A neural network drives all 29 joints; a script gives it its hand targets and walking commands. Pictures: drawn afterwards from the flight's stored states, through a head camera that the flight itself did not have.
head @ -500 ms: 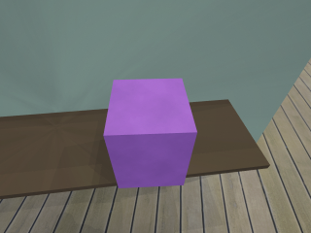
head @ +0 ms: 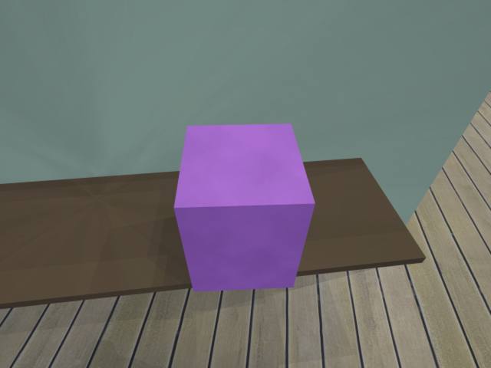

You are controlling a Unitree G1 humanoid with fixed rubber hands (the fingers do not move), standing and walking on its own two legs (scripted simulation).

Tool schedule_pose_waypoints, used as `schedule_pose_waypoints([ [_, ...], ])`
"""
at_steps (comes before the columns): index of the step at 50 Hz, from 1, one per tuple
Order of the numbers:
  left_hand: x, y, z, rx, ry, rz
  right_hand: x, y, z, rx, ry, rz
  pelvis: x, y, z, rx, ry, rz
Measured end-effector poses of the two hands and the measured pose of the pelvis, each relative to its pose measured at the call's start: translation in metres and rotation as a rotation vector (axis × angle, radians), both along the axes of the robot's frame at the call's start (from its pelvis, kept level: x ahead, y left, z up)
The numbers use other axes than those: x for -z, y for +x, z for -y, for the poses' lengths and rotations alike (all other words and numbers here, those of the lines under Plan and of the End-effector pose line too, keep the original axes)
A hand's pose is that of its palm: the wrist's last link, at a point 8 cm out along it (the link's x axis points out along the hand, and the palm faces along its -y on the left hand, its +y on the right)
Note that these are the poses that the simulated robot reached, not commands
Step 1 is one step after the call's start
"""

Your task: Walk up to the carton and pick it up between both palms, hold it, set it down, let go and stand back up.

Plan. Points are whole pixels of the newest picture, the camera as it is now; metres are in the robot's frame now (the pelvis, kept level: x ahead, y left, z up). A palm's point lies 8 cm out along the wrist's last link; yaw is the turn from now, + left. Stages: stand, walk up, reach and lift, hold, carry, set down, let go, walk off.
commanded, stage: stand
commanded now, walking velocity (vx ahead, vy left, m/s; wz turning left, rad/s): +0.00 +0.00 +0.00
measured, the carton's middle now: (241, 208) +0.42 +0.02 +0.04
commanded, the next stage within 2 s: none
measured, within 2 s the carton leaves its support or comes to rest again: neither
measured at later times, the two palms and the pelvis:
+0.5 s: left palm out of the picture -0.06 +0.19 -0.15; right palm out of the picture -0.06 -0.20 -0.15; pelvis -0.01 +0.00 +0.00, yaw +0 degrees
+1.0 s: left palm out of the picture -0.07 +0.18 -0.15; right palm out of the picture -0.06 -0.21 -0.15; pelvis -0.01 -0.01 +0.00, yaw +1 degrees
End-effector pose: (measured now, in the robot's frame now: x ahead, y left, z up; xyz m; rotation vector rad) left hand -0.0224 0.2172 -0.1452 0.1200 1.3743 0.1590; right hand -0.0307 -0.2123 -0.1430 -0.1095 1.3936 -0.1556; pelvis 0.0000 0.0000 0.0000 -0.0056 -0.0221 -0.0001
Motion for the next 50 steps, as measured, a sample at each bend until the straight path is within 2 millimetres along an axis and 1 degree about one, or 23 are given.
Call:
schedule_pose_waypoints([
  [9,0.003,-0.022,0.010,-0.012,-0.025,-0.063,0.004,-0.018,-0.012,0.008,0.024,-0.050,0.000,-0.005,-0.002,-0.004,0.002,0.001],
  [19,0.005,-0.037,0.019,-0.016,-0.040,-0.103,0.006,-0.027,-0.015,0.007,0.029,-0.075,0.001,-0.010,-0.001,-0.004,0.003,0.000],
  [29,0.006,-0.042,0.024,-0.014,-0.045,-0.111,0.007,-0.029,-0.015,0.007,0.036,-0.077,0.002,-0.014,0.003,-0.006,0.003,-0.001],
  [41,0.006,-0.047,0.030,-0.021,-0.042,-0.119,0.008,-0.029,-0.008,0.001,0.034,-0.085,0.003,-0.016,0.008,-0.007,0.002,-0.005],
  [50,0.007,-0.043,0.033,-0.022,-0.045,-0.121,0.007,-0.030,-0.006,0.003,0.036,-0.098,0.003,-0.014,0.011,-0.011,0.001,-0.015],
])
